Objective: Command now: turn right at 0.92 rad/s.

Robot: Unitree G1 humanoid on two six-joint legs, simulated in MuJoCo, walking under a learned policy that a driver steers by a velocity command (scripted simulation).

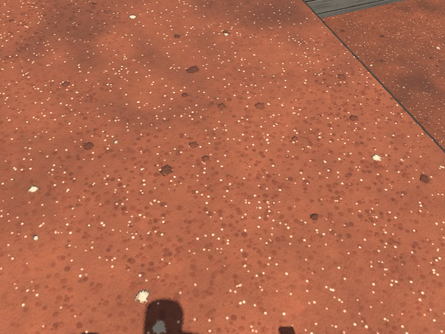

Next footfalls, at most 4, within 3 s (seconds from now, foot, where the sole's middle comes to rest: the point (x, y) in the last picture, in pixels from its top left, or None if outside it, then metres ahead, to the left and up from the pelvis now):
0.20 right None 0.04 -0.17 -0.78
0.68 left None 0.06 0.12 -0.78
1.08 right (156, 306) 0.53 0.19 -0.78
1.46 left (29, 274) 0.62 0.59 -0.78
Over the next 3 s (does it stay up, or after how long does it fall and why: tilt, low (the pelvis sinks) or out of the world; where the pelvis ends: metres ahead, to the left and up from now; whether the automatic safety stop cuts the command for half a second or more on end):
stays up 1.44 0.62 -0.01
